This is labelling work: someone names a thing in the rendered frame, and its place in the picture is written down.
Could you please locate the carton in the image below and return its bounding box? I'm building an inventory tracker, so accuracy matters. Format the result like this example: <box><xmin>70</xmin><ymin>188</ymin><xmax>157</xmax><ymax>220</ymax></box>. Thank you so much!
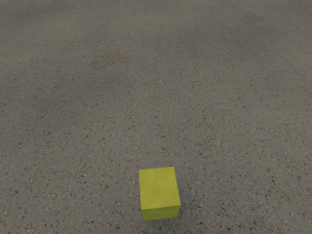
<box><xmin>138</xmin><ymin>167</ymin><xmax>181</xmax><ymax>221</ymax></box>

